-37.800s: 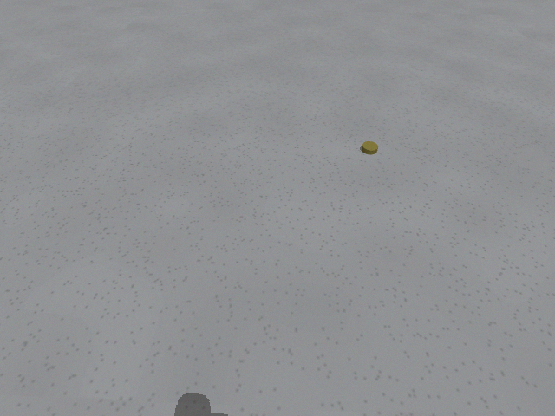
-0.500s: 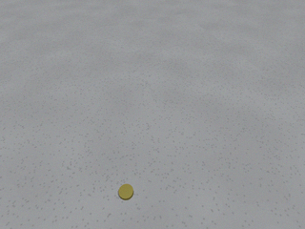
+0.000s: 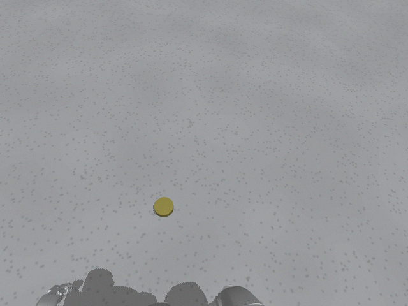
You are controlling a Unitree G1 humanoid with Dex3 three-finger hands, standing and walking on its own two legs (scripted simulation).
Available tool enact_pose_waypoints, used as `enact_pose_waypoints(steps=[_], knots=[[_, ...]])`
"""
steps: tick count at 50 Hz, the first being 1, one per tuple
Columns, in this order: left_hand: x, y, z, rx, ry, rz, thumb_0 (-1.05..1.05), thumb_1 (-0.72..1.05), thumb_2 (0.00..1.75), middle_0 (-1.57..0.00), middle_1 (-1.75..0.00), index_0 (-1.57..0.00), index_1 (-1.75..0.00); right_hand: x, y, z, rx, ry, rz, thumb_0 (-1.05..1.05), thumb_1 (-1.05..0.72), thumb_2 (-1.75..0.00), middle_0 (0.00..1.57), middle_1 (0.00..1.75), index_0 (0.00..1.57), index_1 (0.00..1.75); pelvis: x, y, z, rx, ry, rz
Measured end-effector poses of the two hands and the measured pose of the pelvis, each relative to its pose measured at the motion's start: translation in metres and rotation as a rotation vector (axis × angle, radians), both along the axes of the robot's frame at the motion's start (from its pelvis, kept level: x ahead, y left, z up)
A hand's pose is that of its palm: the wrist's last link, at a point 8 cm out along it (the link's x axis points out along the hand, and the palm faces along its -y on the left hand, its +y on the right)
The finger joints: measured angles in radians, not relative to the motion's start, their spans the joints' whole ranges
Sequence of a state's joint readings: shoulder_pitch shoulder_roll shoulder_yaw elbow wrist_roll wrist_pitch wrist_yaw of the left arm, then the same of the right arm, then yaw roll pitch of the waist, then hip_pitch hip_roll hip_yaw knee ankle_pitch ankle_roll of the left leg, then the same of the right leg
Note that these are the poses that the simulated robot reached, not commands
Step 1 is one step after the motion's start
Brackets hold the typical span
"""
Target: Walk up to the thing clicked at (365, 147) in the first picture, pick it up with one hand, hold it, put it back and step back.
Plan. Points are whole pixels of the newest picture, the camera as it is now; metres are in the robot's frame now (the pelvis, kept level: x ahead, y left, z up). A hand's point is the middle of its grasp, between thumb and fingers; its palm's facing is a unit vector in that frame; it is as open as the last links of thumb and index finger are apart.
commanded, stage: walk up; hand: left
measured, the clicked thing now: (164, 207) +0.58 +0.15 -0.75
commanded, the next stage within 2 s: none
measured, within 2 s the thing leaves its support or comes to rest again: neither
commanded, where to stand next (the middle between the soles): +0.25 -0.03 m, yaw +1 degrees
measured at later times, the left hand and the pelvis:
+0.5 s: hand out of the picture +0.02 +0.26 -0.15, palm faces +0.00 -0.92 -0.40, open 7.4 cm; pelvis -0.13 +0.00 -0.01, yaw +2 degrees
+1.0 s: hand out of the picture -0.19 +0.22 -0.15, palm faces -0.05 -0.92 -0.39, open 7.4 cm; pelvis -0.24 -0.05 -0.01, yaw -4 degrees
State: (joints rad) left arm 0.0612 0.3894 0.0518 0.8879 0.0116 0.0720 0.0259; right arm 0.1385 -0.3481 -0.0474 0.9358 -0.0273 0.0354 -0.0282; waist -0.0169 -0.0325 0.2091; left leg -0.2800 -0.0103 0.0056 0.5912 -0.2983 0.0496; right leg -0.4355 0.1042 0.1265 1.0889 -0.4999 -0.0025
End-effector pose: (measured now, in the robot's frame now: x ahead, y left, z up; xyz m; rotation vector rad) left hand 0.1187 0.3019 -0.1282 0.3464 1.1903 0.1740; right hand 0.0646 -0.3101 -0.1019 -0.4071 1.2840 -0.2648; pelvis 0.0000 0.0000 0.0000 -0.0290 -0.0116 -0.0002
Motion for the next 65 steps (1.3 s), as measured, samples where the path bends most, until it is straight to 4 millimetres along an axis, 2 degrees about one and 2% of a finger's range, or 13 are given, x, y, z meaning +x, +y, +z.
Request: enact_pose_waypoints(steps=[4, 10, 15, 21, 26, 31, 38, 43, 48, 51, 56, 61, 65], knots=[[-0.023, -0.003, 0.001, 0.013, 0.019, -0.017, 0.01, 0.90, 0.90, -0.20, -0.30, -0.21, -0.30, -0.007, 0.000, -0.006, 0.017, -0.050, -0.006, 0.00, -0.90, -0.90, 0.21, 0.30, 0.20, 0.31, -0.016, -0.002, -0.003, 0.011, -0.009, -0.022], [-0.055, -0.014, 0.008, 0.047, 0.001, -0.022, 0.01, 0.91, 0.90, -0.20, -0.30, -0.21, -0.30, -0.019, -0.012, -0.025, 0.061, -0.115, -0.020, 0.00, -0.90, -0.90, 0.21, 0.30, 0.20, 0.31, -0.043, -0.013, -0.013, -0.008, -0.047, -0.041], [-0.081, -0.018, 0.026, 0.047, -0.038, -0.013, 0.01, 0.90, 0.90, -0.20, -0.30, -0.21, -0.30, -0.035, -0.013, -0.018, 0.083, -0.132, -0.014, 0.00, -0.90, -0.90, 0.21, 0.30, 0.20, 0.30, -0.065, -0.017, -0.004, 0.049, -0.036, -0.047], [-0.096, -0.009, 0.034, 0.063, -0.098, -0.015, 0.01, 0.90, 0.90, -0.20, -0.30, -0.21, -0.30, -0.071, -0.015, -0.012, 0.044, -0.108, 0.033, 0.00, -0.90, -0.90, 0.21, 0.30, 0.20, 0.30, -0.099, -0.009, -0.002, 0.052, 0.000, -0.012], [-0.116, 0.008, 0.015, 0.038, -0.151, -0.006, 0.01, 0.90, 0.90, -0.20, -0.30, -0.21, -0.30, -0.109, -0.006, -0.014, -0.008, -0.074, 0.070, 0.00, -0.90, -0.90, 0.20, 0.30, 0.20, 0.30, -0.137, 0.001, -0.015, 0.070, -0.028, 0.018], [-0.161, 0.006, 0.009, -0.002, -0.076, 0.026, 0.01, 0.91, 0.90, -0.20, -0.30, -0.21, -0.30, -0.147, 0.003, 0.006, -0.007, -0.070, 0.076, 0.00, -0.90, -0.90, 0.21, 0.30, 0.20, 0.30, -0.161, -0.001, -0.003, 0.014, -0.034, 0.023], [-0.230, 0.000, 0.004, -0.008, 0.001, 0.036, 0.01, 0.90, 0.90, -0.20, -0.30, -0.21, -0.30, -0.167, -0.018, 0.023, -0.044, -0.147, 0.083, 0.00, -0.89, -0.90, 0.21, 0.30, 0.21, 0.31, -0.198, -0.015, 0.000, 0.008, -0.013, -0.027], [-0.270, -0.016, -0.002, 0.024, 0.053, -0.003, 0.01, 0.91, 0.90, -0.20, -0.30, -0.21, -0.30, -0.182, -0.047, 0.011, -0.032, -0.226, 0.077, 0.00, -0.89, -0.90, 0.21, 0.30, 0.21, 0.31, -0.225, -0.035, -0.014, 0.033, -0.021, -0.079], [-0.305, -0.040, 0.013, 0.033, 0.053, 0.014, 0.01, 0.91, 0.90, -0.20, -0.30, -0.21, -0.30, -0.213, -0.064, -0.006, 0.009, -0.203, 0.018, 0.00, -0.90, -0.90, 0.21, 0.30, 0.20, 0.30, -0.238, -0.047, -0.011, 0.022, -0.036, -0.071], [-0.313, -0.045, 0.024, 0.043, 0.042, 0.029, 0.01, 0.90, 0.90, -0.20, -0.30, -0.21, -0.30, -0.233, -0.065, -0.012, 0.042, -0.164, -0.002, 0.00, -0.90, -0.90, 0.20, 0.30, 0.20, 0.30, -0.240, -0.049, -0.006, 0.040, -0.031, -0.061], [-0.308, -0.040, 0.030, 0.054, -0.021, 0.041, 0.01, 0.90, 0.90, -0.20, -0.30, -0.21, -0.30, -0.258, -0.053, -0.023, 0.075, -0.068, 0.014, 0.00, -0.90, -0.90, 0.20, 0.30, 0.20, 0.30, -0.244, -0.047, -0.005, 0.032, -0.021, -0.022], [-0.300, -0.030, 0.023, 0.046, -0.040, 0.052, 0.01, 0.90, 0.90, -0.20, -0.30, -0.21, -0.30, -0.265, -0.031, -0.021, 0.099, -0.057, 0.020, 0.01, -0.90, -0.90, 0.20, 0.30, 0.20, 0.30, -0.249, -0.043, -0.005, 0.064, -0.041, -0.015], [-0.290, -0.034, 0.024, 0.029, -0.050, 0.041, 0.01, 0.90, 0.90, -0.20, -0.30, -0.21, -0.30, -0.264, -0.027, -0.013, 0.110, -0.086, 0.022, 0.01, -0.90, -0.90, 0.21, 0.30, 0.20, 0.30, -0.250, -0.045, 0.001, 0.035, -0.037, -0.012]])
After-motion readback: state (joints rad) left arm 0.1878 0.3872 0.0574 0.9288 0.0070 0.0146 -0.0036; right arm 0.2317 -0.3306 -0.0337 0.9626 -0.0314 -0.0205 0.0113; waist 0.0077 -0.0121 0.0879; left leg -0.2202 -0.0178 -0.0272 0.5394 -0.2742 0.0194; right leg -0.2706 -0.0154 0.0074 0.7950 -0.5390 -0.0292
